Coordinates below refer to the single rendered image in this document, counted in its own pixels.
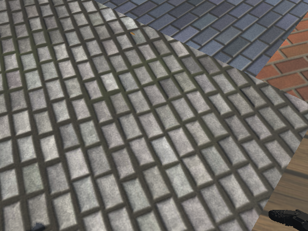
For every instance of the robot right hand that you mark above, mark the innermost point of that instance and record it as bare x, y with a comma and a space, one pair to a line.
297, 219

